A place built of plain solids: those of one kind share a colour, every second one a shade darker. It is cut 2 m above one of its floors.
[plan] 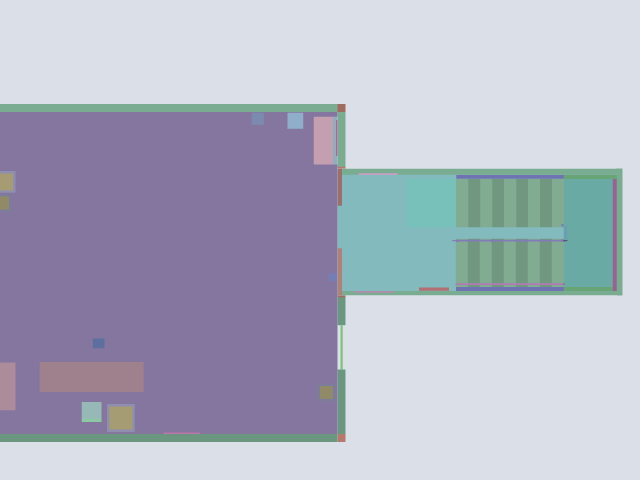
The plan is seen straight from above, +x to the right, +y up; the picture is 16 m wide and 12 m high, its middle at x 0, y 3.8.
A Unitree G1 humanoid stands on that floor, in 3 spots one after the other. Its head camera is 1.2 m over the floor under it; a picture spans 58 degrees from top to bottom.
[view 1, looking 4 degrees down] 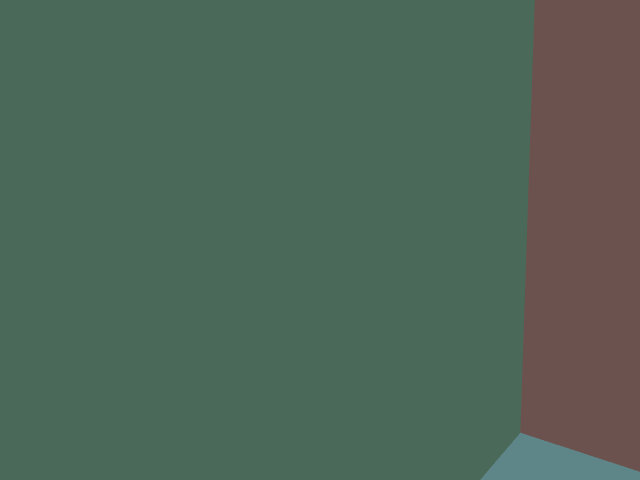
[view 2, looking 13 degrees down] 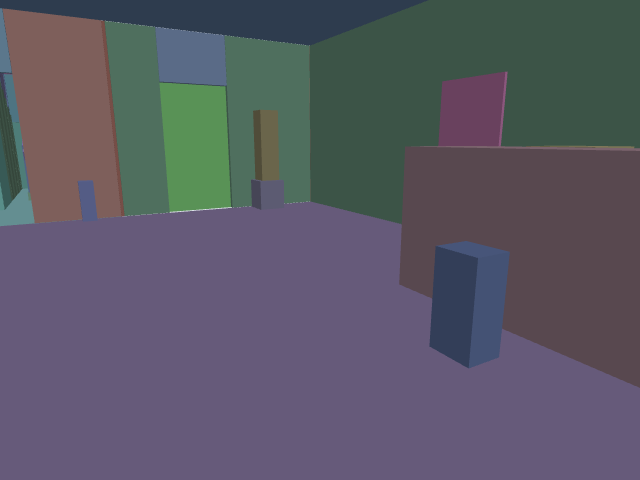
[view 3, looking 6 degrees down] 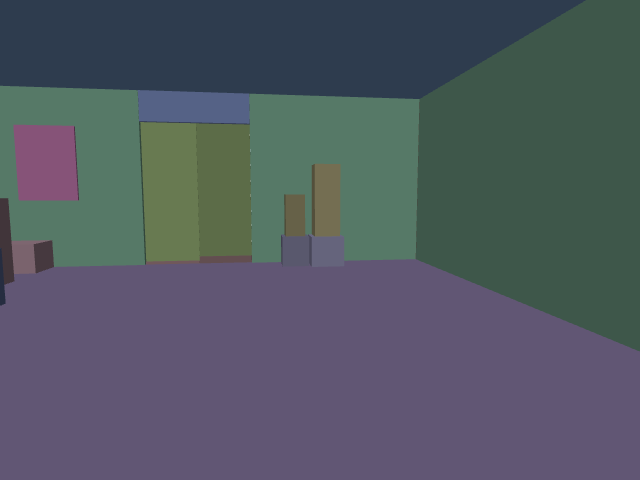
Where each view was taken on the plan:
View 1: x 2.94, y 3.23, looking -138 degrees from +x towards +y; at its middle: wall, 1.06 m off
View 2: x -7.11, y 3.09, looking -30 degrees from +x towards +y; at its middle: lobby_floor_slab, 5.33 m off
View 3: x -0.56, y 4.12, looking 172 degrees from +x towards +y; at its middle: lobby_planter_box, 7.16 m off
